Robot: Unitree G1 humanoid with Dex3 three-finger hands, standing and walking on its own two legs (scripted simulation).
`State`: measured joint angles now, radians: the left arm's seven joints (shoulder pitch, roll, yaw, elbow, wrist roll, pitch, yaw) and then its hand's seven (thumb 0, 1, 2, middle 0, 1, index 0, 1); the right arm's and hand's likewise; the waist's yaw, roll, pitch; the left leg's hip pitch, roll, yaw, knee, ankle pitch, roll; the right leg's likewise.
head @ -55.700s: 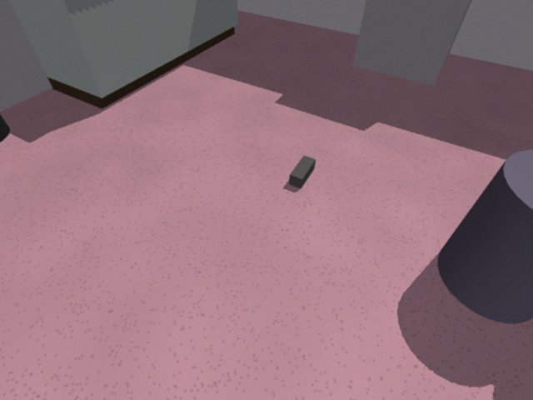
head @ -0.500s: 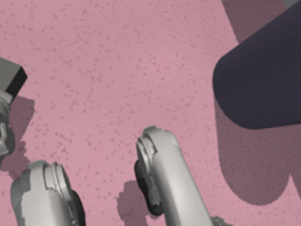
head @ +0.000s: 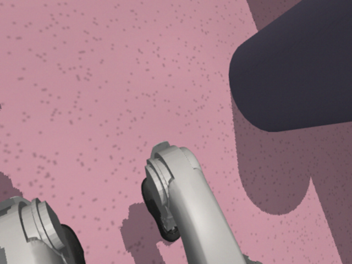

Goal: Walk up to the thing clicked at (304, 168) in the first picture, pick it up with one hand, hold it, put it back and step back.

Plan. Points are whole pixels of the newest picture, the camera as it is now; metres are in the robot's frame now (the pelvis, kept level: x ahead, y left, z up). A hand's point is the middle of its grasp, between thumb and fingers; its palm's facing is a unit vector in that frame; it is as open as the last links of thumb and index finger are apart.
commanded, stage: rest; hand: left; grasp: from above
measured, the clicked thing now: out of the picture +0.51 +0.29 -0.25
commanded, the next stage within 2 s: open in 0.76 s
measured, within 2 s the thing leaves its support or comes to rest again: rests again in 0.40 s
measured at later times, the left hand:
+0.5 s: hand out of the picture +0.49 +0.29 -0.23, palm faces -0.28 -0.39 -0.88, open 11.1 cm
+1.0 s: hand out of the picture +0.49 +0.29 -0.24, palm faces -0.26 -0.41 -0.88, open 11.2 cm
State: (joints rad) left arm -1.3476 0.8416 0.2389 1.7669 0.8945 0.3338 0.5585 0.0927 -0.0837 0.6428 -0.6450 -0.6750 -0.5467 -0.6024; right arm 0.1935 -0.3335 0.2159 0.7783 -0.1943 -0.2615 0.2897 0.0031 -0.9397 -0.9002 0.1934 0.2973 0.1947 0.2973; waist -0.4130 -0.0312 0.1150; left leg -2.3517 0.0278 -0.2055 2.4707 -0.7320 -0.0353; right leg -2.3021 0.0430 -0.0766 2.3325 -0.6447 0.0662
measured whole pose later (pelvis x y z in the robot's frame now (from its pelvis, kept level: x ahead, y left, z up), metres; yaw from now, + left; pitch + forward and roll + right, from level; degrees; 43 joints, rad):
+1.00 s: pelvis -0.01 +0.01 +0.01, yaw -3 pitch +32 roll -14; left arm -1.40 1.02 0.22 1.83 0.83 0.31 0.64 0.04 -0.14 0.76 -0.53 -0.89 -0.46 -0.84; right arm 0.17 -0.37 0.33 0.70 -0.23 -0.29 0.31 0.00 -0.94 -0.90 0.19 0.30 0.19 0.30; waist -0.50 -0.11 0.23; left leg -2.33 0.02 -0.26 2.46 -0.71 -0.03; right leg -2.24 0.05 -0.13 2.27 -0.62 0.07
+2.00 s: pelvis +0.00 +0.00 +0.02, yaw -3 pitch +35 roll -14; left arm -1.34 0.92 0.17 1.50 0.86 0.37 0.51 0.00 -0.53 1.02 -0.10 -1.03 -0.10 -1.03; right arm 0.22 -0.35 0.29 0.69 -0.17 -0.25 0.32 0.00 -0.94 -0.91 0.19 0.30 0.20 0.30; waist -0.45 -0.07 0.14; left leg -2.32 0.03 -0.26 2.42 -0.73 -0.04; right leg -2.24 0.04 -0.13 2.24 -0.64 0.06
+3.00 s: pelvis -0.02 +0.01 +0.02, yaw +4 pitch +36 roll -9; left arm -1.00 0.70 -0.02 1.33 1.18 -0.05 0.38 0.00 -0.19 0.93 -0.26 -0.80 -0.26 -0.79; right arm 0.11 -0.25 0.09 0.67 -0.11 -0.01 0.10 0.00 -0.90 -0.89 0.20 0.30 0.20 0.30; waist -0.25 -0.01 -0.08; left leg -2.34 0.00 -0.12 2.36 -0.65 0.01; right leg -2.27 0.00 -0.02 2.26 -0.62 0.04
